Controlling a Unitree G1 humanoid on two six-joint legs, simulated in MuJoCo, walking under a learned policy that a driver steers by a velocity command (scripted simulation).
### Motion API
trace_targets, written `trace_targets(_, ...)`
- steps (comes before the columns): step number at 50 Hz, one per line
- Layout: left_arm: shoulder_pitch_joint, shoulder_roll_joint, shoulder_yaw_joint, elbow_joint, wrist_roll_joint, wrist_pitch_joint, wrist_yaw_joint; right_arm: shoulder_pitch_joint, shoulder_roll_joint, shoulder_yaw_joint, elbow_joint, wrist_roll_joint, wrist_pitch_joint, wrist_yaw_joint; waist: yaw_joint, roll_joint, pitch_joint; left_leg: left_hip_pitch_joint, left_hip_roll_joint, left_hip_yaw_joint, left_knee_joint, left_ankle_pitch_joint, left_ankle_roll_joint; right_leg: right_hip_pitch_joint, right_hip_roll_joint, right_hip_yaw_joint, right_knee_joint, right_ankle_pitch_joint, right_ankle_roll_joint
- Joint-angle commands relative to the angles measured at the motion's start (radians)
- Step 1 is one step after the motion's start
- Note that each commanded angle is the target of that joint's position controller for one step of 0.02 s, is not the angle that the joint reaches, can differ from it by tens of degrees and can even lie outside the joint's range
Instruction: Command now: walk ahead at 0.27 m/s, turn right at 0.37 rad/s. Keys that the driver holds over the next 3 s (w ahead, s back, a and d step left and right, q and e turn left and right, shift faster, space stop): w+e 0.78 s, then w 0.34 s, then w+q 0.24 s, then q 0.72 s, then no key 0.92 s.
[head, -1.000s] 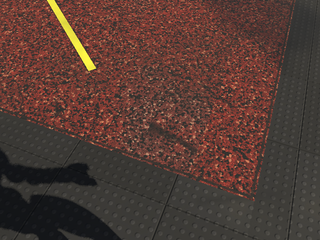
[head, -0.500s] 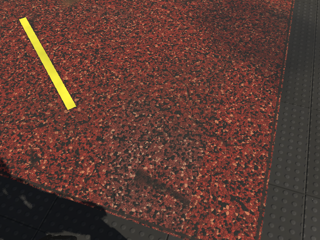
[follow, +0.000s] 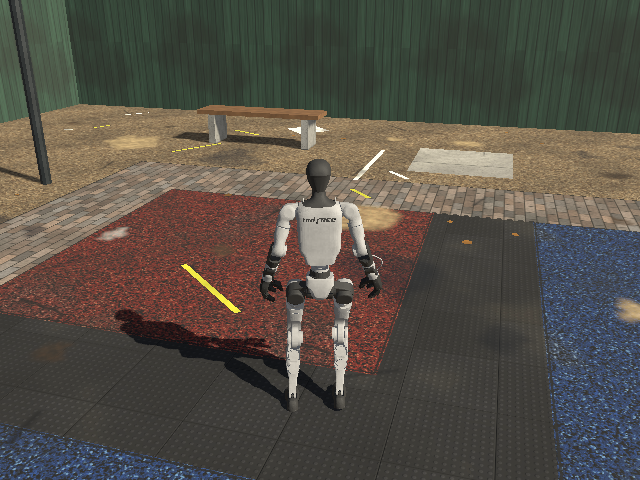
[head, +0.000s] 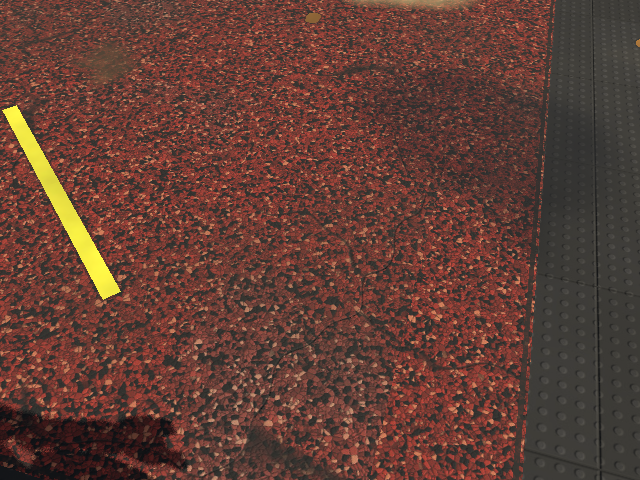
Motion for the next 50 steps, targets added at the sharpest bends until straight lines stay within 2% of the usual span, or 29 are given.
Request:
trace_targets(1, -0.141, 0.082, 0.029, -0.130, -0.019, -0.028, -0.013, 0.077, -0.193, -0.054, -0.027, 0.009, -0.036, -0.012, -0.066, 0.191, 0.054, 0.215, 0.363, -0.436, -0.346, -0.240, 0.230, -0.370, -0.102, 0.067, 0.182, -0.120, -0.016)
trace_targets(3, -0.108, 0.068, 0.027, -0.116, -0.019, -0.028, -0.025, -0.018, -0.201, -0.058, -0.042, 0.023, -0.037, -0.004, -0.031, 0.164, 0.039, 0.136, 0.287, -0.262, -0.360, -0.125, 0.168, -0.214, -0.108, 0.019, 0.041, -0.029, -0.013)
trace_targets(5, -0.009, 0.059, 0.033, -0.071, -0.007, -0.023, -0.032, -0.082, -0.216, -0.065, -0.043, 0.023, -0.030, 0.014, 0.027, 0.156, 0.002, 0.007, 0.197, -0.080, -0.308, -0.046, 0.126, 0.047, -0.039, -0.087, -0.088, 0.165, 0.003)
trace_targets(7, 0.131, 0.079, 0.055, -0.010, -0.001, -0.007, -0.029, -0.070, -0.176, -0.056, -0.036, 0.018, -0.026, 0.027, 0.075, 0.098, -0.028, -0.103, 0.146, 0.023, -0.142, -0.091, 0.092, 0.260, 0.042, -0.148, -0.144, 0.197, 0.001)
trace_targets(8, 0.209, 0.120, 0.077, 0.004, -0.009, -0.005, -0.023, -0.069, -0.126, -0.041, -0.038, 0.008, -0.029, 0.031, 0.112, -0.023, -0.035, -0.186, 0.105, 0.096, 0.094, -0.051, 0.048, 0.364, 0.010, -0.051, -0.219, 0.152, -0.040)
trace_targets(9, 0.284, 0.254, 0.101, -0.007, -0.006, -0.012, -0.005, -0.097, -0.035, -0.013, -0.082, -0.023, -0.039, 0.034, 0.111, -0.349, -0.028, -0.424, 0.006, 0.111, 0.524, -0.264, -0.032, 0.446, -0.244, 0.425, -0.396, 0.127, -0.161)
trace_targets(10, 0.284, 0.279, 0.093, -0.044, 0.008, -0.039, -0.021, -0.114, -0.053, -0.012, -0.132, 0.014, -0.068, 0.032, 0.110, -0.320, -0.090, -0.620, -0.087, -0.066, 0.679, -0.305, -0.021, 0.514, -0.377, 0.852, -0.599, -0.141, -0.330)
trace_targets(11, 0.239, 0.224, 0.079, -0.056, 0.008, -0.062, -0.022, -0.158, -0.119, -0.024, -0.131, 0.049, -0.095, 0.037, 0.103, -0.174, -0.009, -0.719, -0.017, -0.116, 0.739, -0.230, 0.013, 0.503, -0.398, 0.823, -0.598, -0.170, -0.319)
trace_targets(12, 0.200, 0.173, 0.064, -0.069, 0.004, -0.075, -0.019, -0.161, -0.144, -0.029, -0.123, 0.042, -0.113, 0.041, 0.079, -0.107, 0.024, -0.713, 0.016, -0.123, 0.700, -0.127, 0.039, 0.469, -0.359, 0.710, -0.557, -0.059, -0.274)
trace_targets(13, 0.157, 0.156, 0.057, -0.085, 0.003, -0.075, -0.014, -0.140, -0.140, -0.031, -0.097, 0.015, -0.120, 0.039, 0.051, -0.043, 0.030, -0.649, 0.041, -0.123, 0.638, -0.053, 0.043, 0.413, -0.312, 0.596, -0.536, 0.070, -0.234)
trace_targets(14, 0.128, 0.149, 0.053, -0.099, 0.002, -0.072, -0.008, -0.131, -0.149, -0.038, -0.090, -0.005, -0.122, 0.040, 0.031, -0.038, 0.032, -0.584, 0.051, -0.122, 0.546, 0.006, 0.037, 0.364, -0.273, 0.507, -0.539, 0.183, -0.208)
trace_targets(15, 0.132, 0.137, 0.048, -0.104, 0.004, -0.068, 0.000, -0.137, -0.148, -0.041, -0.087, -0.008, -0.118, 0.046, 0.023, -0.052, 0.026, -0.529, 0.047, -0.114, 0.480, 0.049, 0.029, 0.344, -0.244, 0.447, -0.549, 0.269, -0.191)
trace_targets(18, 0.176, 0.149, 0.054, -0.100, -0.004, -0.063, 0.025, -0.208, -0.092, -0.025, -0.106, -0.006, -0.107, 0.057, 0.029, -0.034, 0.028, -0.461, -0.005, -0.075, 0.256, 0.177, -0.010, 0.316, -0.189, 0.321, -0.557, 0.467, -0.175)
trace_targets(22, 0.232, 0.160, 0.064, -0.090, -0.009, -0.054, 0.040, -0.343, -0.052, -0.005, -0.150, 0.010, -0.107, 0.078, 0.069, -0.072, 0.051, -0.322, -0.068, -0.052, -0.002, 0.358, -0.025, 0.221, -0.154, 0.277, -0.555, 0.444, -0.143)
trace_targets(25, 0.259, 0.153, 0.069, -0.082, -0.018, -0.050, 0.042, -0.380, -0.079, -0.010, -0.174, 0.018, -0.110, 0.085, 0.072, -0.074, 0.062, -0.267, -0.069, -0.089, -0.072, 0.398, -0.013, 0.235, -0.180, 0.331, -0.528, 0.404, -0.128)
trace_targets(28, 0.248, 0.158, 0.081, -0.087, -0.015, -0.039, 0.048, -0.337, -0.120, -0.023, -0.169, 0.017, -0.119, 0.083, 0.040, -0.095, 0.050, -0.205, -0.066, -0.100, -0.097, 0.309, 0.018, 0.299, -0.206, 0.376, -0.449, 0.490, -0.108)
trace_targets(29, 0.234, 0.157, 0.083, -0.096, -0.012, -0.035, 0.046, -0.274, -0.140, -0.033, -0.154, 0.015, -0.123, 0.079, 0.009, -0.107, 0.016, -0.113, -0.079, -0.081, -0.109, 0.272, 0.038, 0.300, -0.190, 0.375, -0.384, 0.608, -0.096)
trace_targets(30, 0.217, 0.140, 0.077, -0.110, -0.007, -0.032, 0.042, -0.158, -0.171, -0.050, -0.125, 0.009, -0.126, 0.072, -0.048, -0.099, -0.066, 0.061, -0.072, -0.073, -0.126, 0.273, 0.070, 0.275, -0.135, 0.345, -0.248, 0.704, -0.069)
trace_targets(31, 0.187, 0.103, 0.061, -0.144, 0.008, -0.032, 0.036, 0.016, -0.216, -0.063, -0.103, -0.007, -0.126, 0.063, -0.128, -0.049, -0.223, 0.352, 0.061, -0.196, -0.076, 0.203, 0.133, 0.135, -0.074, 0.306, 0.007, 0.588, -0.037)
trace_targets(32, 0.332, -0.005, 0.032, -0.167, -0.007, -0.043, 0.031, 0.129, -0.289, -0.080, -0.077, -0.018, -0.115, 0.061, -0.075, 0.257, -0.397, 0.734, 0.320, -0.651, -0.139, -0.005, 0.289, -0.230, 0.077, 0.208, 0.372, 0.021, 0.037)
trace_targets(33, 0.353, 0.071, 0.039, -0.154, -0.033, -0.048, 0.032, 0.113, -0.210, -0.060, -0.072, 0.001, -0.111, 0.068, -0.070, 0.314, -0.380, 0.709, 0.367, -0.852, -0.251, -0.225, 0.305, -0.369, 0.024, 0.221, 0.533, -0.133, 0.040)
trace_targets(34, 0.252, 0.150, 0.060, -0.161, -0.038, -0.046, 0.031, 0.043, -0.139, -0.041, -0.088, 0.009, -0.105, 0.062, -0.083, 0.203, -0.206, 0.556, 0.323, -0.696, -0.280, -0.253, 0.258, -0.420, -0.027, 0.205, 0.571, -0.048, 0.042)
trace_targets(35, 0.181, 0.160, 0.063, -0.177, -0.027, -0.043, 0.033, -0.014, -0.118, -0.033, -0.090, 0.005, -0.097, 0.059, -0.068, 0.118, -0.108, 0.406, 0.285, -0.547, -0.290, -0.132, 0.226, -0.394, -0.069, 0.163, 0.551, 0.030, 0.044)
trace_targets(36, 0.138, 0.146, 0.065, -0.190, -0.011, -0.043, 0.031, -0.048, -0.098, -0.027, -0.080, -0.003, -0.093, 0.059, -0.047, 0.088, -0.040, 0.276, 0.246, -0.444, -0.317, -0.013, 0.215, -0.361, -0.100, 0.154, 0.504, 0.074, 0.043)
trace_targets(38, 0.151, 0.106, 0.065, -0.198, -0.015, -0.029, 0.021, -0.076, -0.085, -0.023, -0.065, -0.014, -0.098, 0.058, -0.003, 0.124, -0.007, 0.147, 0.203, -0.312, -0.371, 0.080, 0.205, -0.282, -0.144, 0.146, 0.445, 0.109, 0.039)
trace_targets(41, 0.111, 0.057, 0.050, -0.229, -0.009, -0.016, 0.019, -0.057, -0.124, -0.035, -0.031, -0.003, -0.113, 0.062, 0.003, 0.091, 0.025, 0.089, 0.213, -0.219, -0.436, 0.158, 0.242, -0.296, -0.159, 0.134, 0.338, 0.153, 0.050)
trace_targets(44, 0.059, 0.047, 0.037, -0.240, -0.001, -0.026, 0.009, -0.040, -0.156, -0.042, -0.008, 0.001, -0.113, 0.067, -0.005, 0.064, 0.029, 0.112, 0.195, -0.121, -0.454, 0.240, 0.247, -0.294, -0.152, 0.128, 0.164, 0.304, 0.053)
trace_targets(47, -0.054, 0.040, 0.023, -0.264, 0.000, -0.045, -0.010, -0.012, -0.181, -0.043, 0.010, 0.017, -0.100, 0.066, -0.041, 0.055, 0.054, 0.110, 0.161, -0.027, -0.446, 0.282, 0.220, -0.230, -0.126, 0.059, -0.032, 0.428, 0.050)
trace_targets(50, -0.145, 0.053, 0.020, -0.298, -0.006, -0.050, -0.023, 0.061, -0.215, -0.048, 0.045, 0.031, -0.084, 0.067, -0.068, 0.066, 0.072, 0.185, 0.197, -0.029, -0.421, 0.275, 0.206, -0.218, -0.113, 0.034, -0.131, 0.406, 0.038)
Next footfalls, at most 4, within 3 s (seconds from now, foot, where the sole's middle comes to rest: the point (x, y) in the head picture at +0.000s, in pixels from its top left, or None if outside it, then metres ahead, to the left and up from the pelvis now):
0.16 right None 0.10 -0.13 -0.77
0.62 left None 0.48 -0.01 -0.77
1.10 right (515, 460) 0.56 -0.39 -0.77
1.60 left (458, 322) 0.91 -0.32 -0.77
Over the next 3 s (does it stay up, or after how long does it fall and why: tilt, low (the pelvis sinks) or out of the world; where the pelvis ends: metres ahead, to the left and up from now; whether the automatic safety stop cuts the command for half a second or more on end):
stays up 0.82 -0.38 0.01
